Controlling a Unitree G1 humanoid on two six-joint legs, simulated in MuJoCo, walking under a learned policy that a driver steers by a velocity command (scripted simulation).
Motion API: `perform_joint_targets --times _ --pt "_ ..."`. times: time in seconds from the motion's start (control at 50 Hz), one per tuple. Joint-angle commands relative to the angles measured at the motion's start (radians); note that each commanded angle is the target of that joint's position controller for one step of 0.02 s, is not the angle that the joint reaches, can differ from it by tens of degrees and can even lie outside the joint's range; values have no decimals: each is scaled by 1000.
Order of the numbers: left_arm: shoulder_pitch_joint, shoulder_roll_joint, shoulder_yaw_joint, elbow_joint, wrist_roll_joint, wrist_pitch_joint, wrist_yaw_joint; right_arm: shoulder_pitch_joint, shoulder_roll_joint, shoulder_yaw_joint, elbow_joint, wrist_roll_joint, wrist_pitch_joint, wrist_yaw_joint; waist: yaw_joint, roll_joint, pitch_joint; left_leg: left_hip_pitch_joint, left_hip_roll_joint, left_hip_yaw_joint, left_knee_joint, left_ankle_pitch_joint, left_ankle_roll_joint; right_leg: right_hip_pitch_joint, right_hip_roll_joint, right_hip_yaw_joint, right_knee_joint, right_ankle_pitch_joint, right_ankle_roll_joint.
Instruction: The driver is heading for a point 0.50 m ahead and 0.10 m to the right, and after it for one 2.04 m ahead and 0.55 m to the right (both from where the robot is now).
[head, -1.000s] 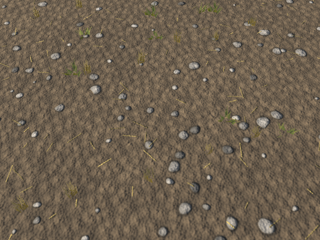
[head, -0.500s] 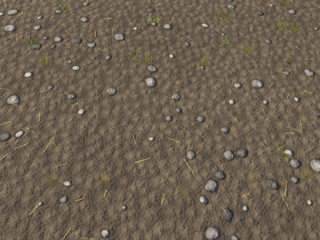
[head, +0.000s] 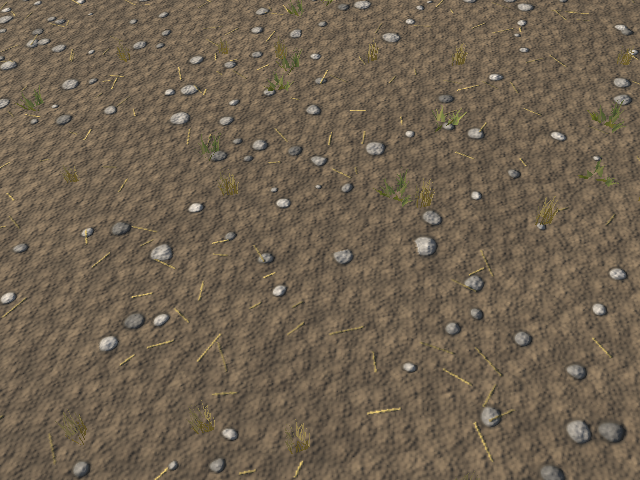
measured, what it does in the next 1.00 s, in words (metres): walks ahead, turning right: left foot, then right foot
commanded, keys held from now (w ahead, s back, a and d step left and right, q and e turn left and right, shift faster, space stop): w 0.04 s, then w+e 0.54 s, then e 0.28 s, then no key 0.14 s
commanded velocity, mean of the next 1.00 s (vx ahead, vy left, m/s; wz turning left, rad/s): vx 0.37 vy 0.00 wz -0.39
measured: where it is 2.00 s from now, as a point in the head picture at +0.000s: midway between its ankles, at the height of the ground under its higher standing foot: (403, 467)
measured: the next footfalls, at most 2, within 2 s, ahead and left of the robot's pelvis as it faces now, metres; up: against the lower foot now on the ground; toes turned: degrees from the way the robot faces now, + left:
left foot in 0.14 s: +0.22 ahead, +0.15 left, +0.00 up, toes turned +0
right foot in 0.66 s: +0.49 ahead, -0.14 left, +0.00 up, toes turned -22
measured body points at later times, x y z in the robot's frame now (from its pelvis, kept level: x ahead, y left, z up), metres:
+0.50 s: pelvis +0.25 +0.04 -0.01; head +0.27 +0.03 +0.44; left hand +0.46 +0.27 -0.10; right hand +0.24 -0.24 -0.13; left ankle +0.18 +0.16 -0.75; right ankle +0.38 -0.14 -0.69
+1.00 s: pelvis +0.45 -0.05 -0.01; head +0.48 -0.09 +0.44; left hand +0.70 +0.15 -0.10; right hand +0.49 -0.38 -0.11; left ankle +0.61 +0.07 -0.69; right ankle +0.45 -0.13 -0.75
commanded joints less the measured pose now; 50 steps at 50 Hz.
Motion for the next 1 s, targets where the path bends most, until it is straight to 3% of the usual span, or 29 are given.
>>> perform_joint_targets --times 0.02,0.06,0.1,0.12,0.14,0.16,0.18,0.2,0.22,0.24,0.26,0.3,0.4,0.52,0.56,0.6,0.62,0.64,0.66,0.68,0.7,0.72,0.74,0.76,0.78,0.82,0.86,0.94,1.0 --pt "3 200 41 -45 -9 -5 1 -210 -22 6 -126 9 -30 18 27 -172 105 12 -30 60 -133 24 0 -54 -199 127 -109 167 -161" --pt "22 205 43 -32 -19 2 -2 -226 -36 3 -138 15 -35 27 21 -176 122 53 -33 52 -189 -8 25 -36 -230 154 -86 201 -160" --pt "6 227 50 -26 -23 11 0 -161 -73 -12 -129 16 -43 27 -42 -188 97 173 -56 51 -245 -43 58 -21 -248 170 -17 383 -145" --pt "-13 230 50 -28 -27 13 2 -54 -104 -31 -98 11 -44 20 -108 -172 33 336 -76 63 -287 -29 83 -42 -218 135 94 547 -123" --pt "-23 208 42 -36 -19 9 1 102 -154 -55 -56 6 -43 7 -185 -143 -79 586 -42 35 -274 -9 113 -136 -164 89 288 582 -90" --pt "-25 122 14 -78 7 0 -1 284 -235 -74 -31 -23 -36 -10 -244 15 -265 946 203 -240 -241 -58 191 -416 -80 39 642 284 -36" --pt "56 53 -8 -89 -9 -18 2 316 -257 -71 -15 -28 -29 -4 -202 273 -394 1059 382 -629 -387 -266 290 -640 37 84 903 -303 -4" --pt "-7 165 26 -83 -39 -24 1 279 -164 -46 -10 -24 -30 -4 -216 171 -265 946 344 -587 -434 -355 259 -723 -13 151 1013 -265 -7" --pt "-73 184 34 -104 -45 -24 -2 214 -128 -32 -6 -14 -32 -6 -194 140 -131 818 313 -432 -455 -310 228 -757 -52 124 1016 -174 -16" --pt "-102 168 34 -103 -34 -22 1 150 -102 -23 -4 -16 -35 -4 -161 82 -72 702 268 -337 -487 -234 210 -722 -85 109 983 -94 -15" --pt "-108 153 37 -101 -23 -12 1 105 -76 -17 0 -20 -41 -1 -132 85 -22 611 232 -251 -523 -157 202 -688 -107 110 945 -38 -11" --pt "-78 106 33 -91 -26 13 -2 58 -56 -18 17 -27 -58 0 -89 92 7 512 203 -141 -581 -62 200 -617 -125 108 925 21 -3" --pt "-173 81 30 -141 -16 33 -8 60 -89 -33 68 -31 -73 -12 -78 25 74 491 203 35 -627 112 210 -697 -122 125 757 192 22" --pt "-376 67 10 -225 -12 24 -51 125 -151 -50 113 -10 -52 -29 -146 -16 128 586 219 173 -625 153 180 -671 -99 21 449 330 -15" --pt "-413 81 13 -255 -13 25 -62 145 -168 -57 127 1 -36 -30 -150 -12 130 667 237 195 -580 224 165 -681 -84 -7 404 269 -40" --pt "-394 109 28 -274 -8 29 -68 131 -197 -63 126 6 -17 -35 -118 18 94 712 235 227 -453 558 140 -600 -24 -67 382 173 -73" --pt "-324 138 44 -266 -5 31 -68 121 -212 -66 120 9 -5 -40 -77 39 38 718 221 238 -322 758 124 -499 25 -103 383 128 -92" --pt "-182 182 70 -234 -4 31 -63 103 -211 -64 112 16 4 -44 1 33 -39 670 188 254 -123 821 95 -310 76 -118 329 179 -119" --pt "-47 250 102 -206 1 36 -43 111 -187 -52 101 12 -1 -47 68 -18 -122 494 135 261 142 617 34 -40 59 -35 270 364 -159" --pt "-66 373 116 -214 8 39 -23 213 -32 -6 51 -50 -17 -36 -61 -326 -219 52 -49 229 544 -454 -50 336 -231 424 310 729 -321" --pt "-58 344 104 -272 14 29 -32 223 -97 0 57 -29 -44 -24 -14 -226 -485 -18 -120 -35 744 -631 -57 433 -374 770 196 686 -470" --pt "-99 284 87 -278 15 23 -39 106 -158 -18 35 9 -51 -21 16 -112 -400 -65 -60 -91 735 -544 -35 359 -325 620 169 718 -410" --pt "-150 243 78 -272 -4 19 -38 61 -143 -11 18 9 -54 -28 -15 -67 -255 -93 -21 -70 649 -461 -22 217 -267 484 165 694 -359" --pt "-204 210 70 -275 -14 21 -32 49 -139 -12 30 -11 -48 -41 -51 -19 -158 -75 13 -61 576 -404 -26 74 -223 408 147 668 -317" --pt "-240 192 63 -287 -6 25 -25 56 -156 -20 29 -19 -34 -47 -83 -40 -121 -10 30 -65 530 -366 -28 -48 -197 364 118 679 -304" --pt "-273 198 64 -301 16 30 -19 87 -143 -20 32 -24 -6 -49 -123 -62 -104 73 19 -54 468 -334 -40 -182 -173 325 85 726 -299" --pt "-270 218 70 -294 13 32 -10 91 -114 -11 33 -31 8 -55 -131 -70 -115 91 2 -45 376 -296 -61 -230 -150 285 88 778 -293" --pt "-271 204 60 -280 3 55 14 41 -97 -1 31 -28 23 -55 -109 -108 -143 104 -3 -43 204 -139 -84 -223 -118 240 104 652 -245" --pt "-268 193 51 -269 13 69 18 -26 -98 1 16 -18 29 -49 -81 -136 -115 140 -2 -47 85 -87 -81 -233 -115 258 97 469 -224"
